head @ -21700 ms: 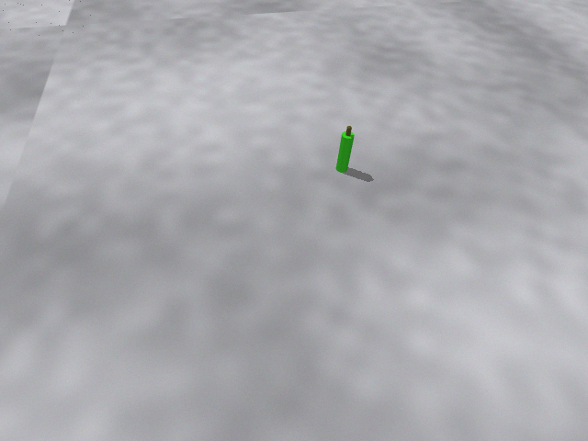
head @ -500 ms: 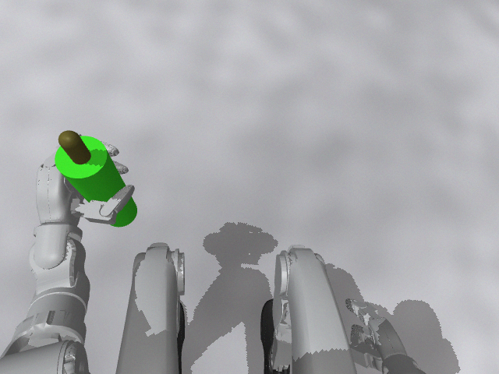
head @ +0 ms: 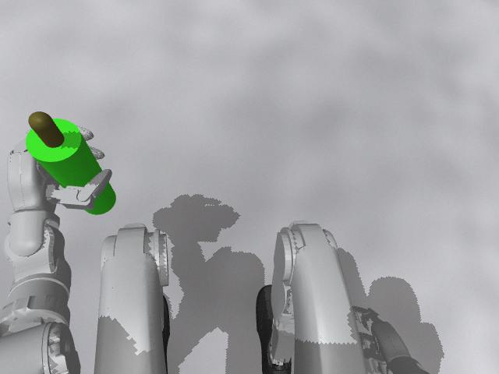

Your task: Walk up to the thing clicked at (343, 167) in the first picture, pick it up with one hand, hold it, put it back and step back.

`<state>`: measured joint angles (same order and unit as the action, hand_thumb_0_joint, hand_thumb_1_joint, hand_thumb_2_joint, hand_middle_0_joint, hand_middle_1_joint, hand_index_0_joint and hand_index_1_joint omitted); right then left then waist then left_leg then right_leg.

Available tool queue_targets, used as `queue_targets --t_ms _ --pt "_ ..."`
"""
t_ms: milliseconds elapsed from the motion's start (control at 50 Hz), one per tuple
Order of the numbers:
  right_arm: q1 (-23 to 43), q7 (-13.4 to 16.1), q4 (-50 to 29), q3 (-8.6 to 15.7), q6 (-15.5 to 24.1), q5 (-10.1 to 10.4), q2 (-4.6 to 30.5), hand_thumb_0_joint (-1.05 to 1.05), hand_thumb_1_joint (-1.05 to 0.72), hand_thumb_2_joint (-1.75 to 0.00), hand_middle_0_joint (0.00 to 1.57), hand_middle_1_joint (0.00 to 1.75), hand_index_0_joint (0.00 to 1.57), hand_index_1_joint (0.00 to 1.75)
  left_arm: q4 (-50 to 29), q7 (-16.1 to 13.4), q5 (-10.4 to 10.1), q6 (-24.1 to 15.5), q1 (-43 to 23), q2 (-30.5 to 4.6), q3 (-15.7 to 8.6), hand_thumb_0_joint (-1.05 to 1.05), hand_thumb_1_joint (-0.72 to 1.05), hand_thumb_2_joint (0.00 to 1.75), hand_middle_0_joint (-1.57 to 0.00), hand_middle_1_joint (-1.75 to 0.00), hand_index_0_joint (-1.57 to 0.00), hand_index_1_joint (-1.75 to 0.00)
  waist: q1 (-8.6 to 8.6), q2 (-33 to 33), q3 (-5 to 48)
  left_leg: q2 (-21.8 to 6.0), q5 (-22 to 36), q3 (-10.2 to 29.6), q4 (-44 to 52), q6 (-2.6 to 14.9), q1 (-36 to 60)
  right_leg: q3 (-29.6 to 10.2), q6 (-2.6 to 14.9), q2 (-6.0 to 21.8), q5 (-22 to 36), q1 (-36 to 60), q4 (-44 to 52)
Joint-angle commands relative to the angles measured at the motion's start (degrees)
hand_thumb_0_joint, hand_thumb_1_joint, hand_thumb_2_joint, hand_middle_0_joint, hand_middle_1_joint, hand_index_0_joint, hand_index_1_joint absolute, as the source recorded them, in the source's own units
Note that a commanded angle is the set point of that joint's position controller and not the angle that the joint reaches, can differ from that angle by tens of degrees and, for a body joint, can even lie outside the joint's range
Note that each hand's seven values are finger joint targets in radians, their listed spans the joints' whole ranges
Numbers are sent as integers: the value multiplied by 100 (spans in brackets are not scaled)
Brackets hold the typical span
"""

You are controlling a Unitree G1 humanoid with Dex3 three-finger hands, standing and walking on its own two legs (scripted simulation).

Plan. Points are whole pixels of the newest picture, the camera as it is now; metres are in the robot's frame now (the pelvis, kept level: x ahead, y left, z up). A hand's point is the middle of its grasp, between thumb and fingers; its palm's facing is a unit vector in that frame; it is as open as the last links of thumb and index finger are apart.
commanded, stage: crouch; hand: left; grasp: from the side
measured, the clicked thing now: (76, 169) +0.41 +0.24 -0.05
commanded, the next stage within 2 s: lower in 0.48 s
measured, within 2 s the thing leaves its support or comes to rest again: neither
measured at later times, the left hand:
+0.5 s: hand (91, 180) +0.41 +0.23 -0.11, palm faces +0.14 -0.99 -0.02, open 8.5 cm
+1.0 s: hand (99, 189) +0.41 +0.23 -0.16, palm faces +0.14 -0.99 +0.00, open 8.5 cm
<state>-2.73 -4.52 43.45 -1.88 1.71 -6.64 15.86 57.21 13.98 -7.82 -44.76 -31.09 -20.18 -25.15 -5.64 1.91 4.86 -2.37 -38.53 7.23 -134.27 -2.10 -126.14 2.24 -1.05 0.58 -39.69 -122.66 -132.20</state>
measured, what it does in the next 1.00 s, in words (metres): lowers itself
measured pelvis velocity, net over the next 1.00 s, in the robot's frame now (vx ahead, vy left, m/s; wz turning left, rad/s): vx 0.00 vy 0.01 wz -0.09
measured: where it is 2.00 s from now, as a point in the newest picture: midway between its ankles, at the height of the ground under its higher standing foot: (215, 355)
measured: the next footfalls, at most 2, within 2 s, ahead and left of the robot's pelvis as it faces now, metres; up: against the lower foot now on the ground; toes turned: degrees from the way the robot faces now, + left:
none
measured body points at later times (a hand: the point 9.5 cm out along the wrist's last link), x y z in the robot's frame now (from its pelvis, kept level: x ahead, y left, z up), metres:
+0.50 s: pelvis +0.00 +0.00 -0.03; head +0.21 +0.07 +0.36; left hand +0.39 +0.28 -0.10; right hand +0.15 -0.27 -0.15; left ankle +0.09 +0.14 -0.31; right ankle +0.10 -0.13 -0.31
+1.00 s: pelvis +0.00 +0.01 -0.05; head +0.22 +0.10 +0.32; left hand +0.40 +0.29 -0.16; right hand +0.14 -0.27 -0.14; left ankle +0.09 +0.14 -0.31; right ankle +0.10 -0.13 -0.31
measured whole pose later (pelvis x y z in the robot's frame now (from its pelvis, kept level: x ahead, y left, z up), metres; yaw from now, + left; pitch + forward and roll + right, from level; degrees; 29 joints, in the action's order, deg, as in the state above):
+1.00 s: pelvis +0.00 +0.01 -0.05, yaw -5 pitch +22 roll -10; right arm 4.3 -7.4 40.8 -12.3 -0.2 -12.5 17.9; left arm 63.9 12.9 -8.6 -52.9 -29.5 -29.0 -27.7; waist -9.4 7.4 -6.0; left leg -1.7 -40.1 14.4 -147.1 -2.8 -129.9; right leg 6.9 -2.3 -1.5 -39.0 -124.2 -140.4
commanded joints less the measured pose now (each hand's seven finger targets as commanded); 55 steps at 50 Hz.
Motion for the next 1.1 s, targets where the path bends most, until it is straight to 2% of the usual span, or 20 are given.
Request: queue_targets --t_ms 0,40,60,120,220,240,260,320,340,400,440,560,660,700,800,840,880,980,1020,1080 --pt "-489 39 -370 338 112 2 1258 0 -91 -91 20 30 20 30 -1156 12 -154 -536 -1346 -1257 -240 0 32 130 -126 -138 -127 -139 114 -903 3595 154 376 -540 1361 243 2394 417 303 -227 719 1758 1348" --pt "-468 26 -380 301 84 -11 1279 0 -90 -91 20 30 20 30 -1368 48 -145 -581 -1530 -1247 -126 0 32 129 -125 -137 -126 -138 29 -1072 3606 150 373 -476 1347 229 2411 474 313 -225 761 1684 1240" --pt "-413 26 -369 306 90 -11 1283 0 -90 -91 20 30 20 30 -1266 39 -146 -562 -1419 -1317 -182 0 32 130 -125 -138 -126 -139 88 -970 3522 150 290 -506 1289 244 2299 461 309 -243 664 1653 1257" --pt "-369 15 -388 240 84 -42 1277 0 -91 -91 20 30 20 30 -1376 -5 -212 -610 -1494 -1281 -179 0 31 130 -127 -139 -127 -139 30 -919 3478 152 241 -487 1158 253 2102 473 289 -255 659 1717 1218" --pt "-373 -1 -359 196 38 -99 1372 0 -91 -91 20 30 20 30 -1425 5 -181 -625 -1305 -1378 -200 0 31 128 -124 -136 -125 -137 19 -1183 3616 125 718 -391 1006 189 2400 535 307 -265 1084 1631 956" --pt "-411 -13 -351 170 25 -110 1379 0 -91 -91 20 30 20 30 -1332 9 -184 -615 -1258 -1219 -96 0 33 129 -124 -136 -124 -137 -56 -1192 3550 131 803 -363 992 183 2411 562 302 -258 1169 1644 920" --pt "-393 -23 -367 156 3 -115 1383 0 -91 -91 20 30 20 30 -1337 -8 -206 -625 -1159 -1256 -161 0 31 129 -124 -137 -125 -137 -8 -1124 3580 127 857 -358 971 178 2380 575 300 -274 1196 1687 899" --pt "-297 -43 -410 107 -13 -151 1410 0 -91 -91 20 30 20 30 -1328 -12 -257 -664 -1250 -1307 -196 0 30 130 -127 -139 -127 -139 -79 -1034 3452 129 596 -350 840 220 2160 583 264 -282 1035 1705 919" --pt "-322 -47 -403 101 -25 -154 1394 0 -91 -91 20 30 20 30 -1441 -29 -233 -679 -1287 -1457 -242 0 31 131 -127 -138 -127 -139 -17 -1134 3522 126 633 -387 825 216 2128 559 269 -293 1057 1809 911" --pt "-190 -63 -424 60 -33 -186 1401 0 -91 -91 20 30 20 30 -1418 -25 -212 -717 -1338 -1441 -148 0 31 130 -128 -139 -128 -140 -83 -1033 3269 128 346 -370 762 250 1846 583 254 -307 819 1677 911" --pt "-239 -79 -403 41 -35 -186 1425 0 -91 -91 20 30 20 30 -1228 -30 -267 -702 -1075 -1375 -200 0 33 130 -127 -138 -127 -139 -51 -996 3376 127 536 -361 715 236 1926 599 251 -320 989 1798 856" --pt "-124 -103 -450 11 -81 -230 1517 0 -91 -91 20 30 20 30 -1391 -80 -227 -757 -1114 -1467 -179 0 31 128 -126 -136 -126 -137 -66 -1271 3315 108 534 -254 733 183 2135 697 288 -325 968 1504 700" --pt "-102 -145 -447 -139 -116 -288 1519 0 -92 -91 20 30 20 30 -762 -164 -176 -804 -953 -1334 -93 0 24 124 -129 -140 -130 -140 -281 -929 2921 108 586 -198 527 222 1746 750 248 -358 1072 1609 679" --pt "14 -155 -481 -199 -115 -322 1574 0 -91 -91 20 30 20 30 -741 -183 -193 -918 -1058 -1569 -258 0 22 124 -128 -139 -129 -139 -267 -939 2785 106 469 -170 470 233 1708 784 242 -374 970 1544 674" --pt "153 -204 -543 -358 -113 -442 1686 0 -91 -91 20 30 20 30 -608 -129 -192 -1184 -1122 -1726 -259 0 29 124 -128 -139 -130 -138 -371 -1183 2780 70 411 -62 462 175 1936 884 246 -386 913 1537 545" --pt "217 -206 -545 -425 -106 -483 1727 0 -92 -91 20 30 20 30 -611 -150 -212 -1283 -1314 -1945 -374 0 28 123 -129 -138 -130 -138 -378 -1306 2764 50 339 -41 431 161 1965 917 248 -401 853 1526 509" --pt "230 -217 -556 -507 -103 -535 1770 0 -92 -91 20 30 20 30 -637 -119 -237 -1367 -1396 -1979 -349 0 28 123 -129 -138 -130 -138 -463 -1418 2819 41 400 5 427 137 2086 951 241 -405 942 1620 498" --pt "315 -196 -535 -617 -126 -644 1867 0 -92 -91 20 30 20 30 -446 -119 -223 -1457 -1191 -2206 -478 0 27 120 -127 -136 -128 -135 -428 -1637 2706 23 652 16 298 101 2139 964 249 -416 1216 1677 406" --pt "326 -228 -557 -696 -124 -675 1889 0 -92 -91 20 30 20 30 -327 -142 -238 -1476 -1193 -2099 -395 0 27 122 -129 -138 -130 -138 -540 -1580 2626 23 729 74 273 95 2140 1022 232 -414 1301 1744 394" --pt "423 -228 -649 -732 -137 -712 1943 0 -93 -91 20 30 20 30 -241 -174 -217 -1508 -1109 -2243 -442 0 22 120 -129 -137 -130 -136 -533 -1532 2557 18 712 97 214 102 2059 1055 230 -437 1313 1760 394"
